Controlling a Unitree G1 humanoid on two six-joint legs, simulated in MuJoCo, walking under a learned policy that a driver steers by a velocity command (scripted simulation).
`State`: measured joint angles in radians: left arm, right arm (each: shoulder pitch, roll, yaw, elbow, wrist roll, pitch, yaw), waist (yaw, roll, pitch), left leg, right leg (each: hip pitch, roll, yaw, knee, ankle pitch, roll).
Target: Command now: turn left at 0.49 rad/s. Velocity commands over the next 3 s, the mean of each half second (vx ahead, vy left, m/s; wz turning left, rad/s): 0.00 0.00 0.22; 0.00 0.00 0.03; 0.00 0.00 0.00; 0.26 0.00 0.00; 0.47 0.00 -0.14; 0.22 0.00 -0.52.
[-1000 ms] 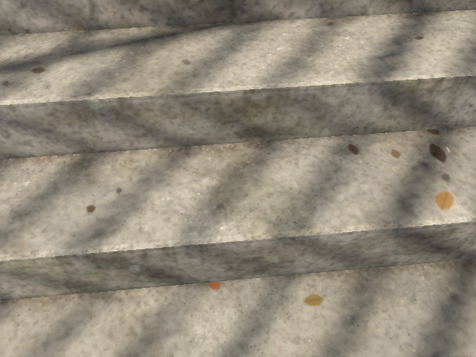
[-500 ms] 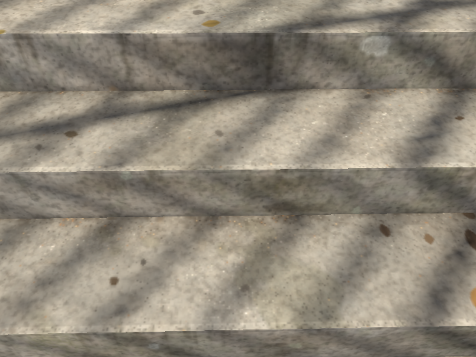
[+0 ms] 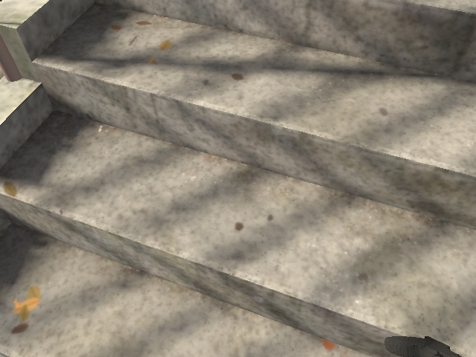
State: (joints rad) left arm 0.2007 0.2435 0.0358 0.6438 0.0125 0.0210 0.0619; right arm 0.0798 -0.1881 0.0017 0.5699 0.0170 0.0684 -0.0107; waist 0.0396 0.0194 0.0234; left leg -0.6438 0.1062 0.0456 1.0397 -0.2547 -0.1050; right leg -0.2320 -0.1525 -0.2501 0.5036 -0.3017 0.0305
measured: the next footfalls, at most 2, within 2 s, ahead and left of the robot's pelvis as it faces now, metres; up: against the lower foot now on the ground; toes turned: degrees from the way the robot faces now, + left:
left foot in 0.06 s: +0.07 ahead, +0.16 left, +0.00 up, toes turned +7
right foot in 0.44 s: +0.01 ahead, -0.09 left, +0.00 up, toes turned +5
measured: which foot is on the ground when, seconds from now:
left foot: up 0.00-0.04, down 0.06-1.00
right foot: down 0.00-0.06, up 0.08-0.42, down 0.44-1.00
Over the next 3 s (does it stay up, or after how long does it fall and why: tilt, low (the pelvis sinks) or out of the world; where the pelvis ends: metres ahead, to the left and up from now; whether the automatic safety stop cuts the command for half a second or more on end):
stays up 0.54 0.10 0.30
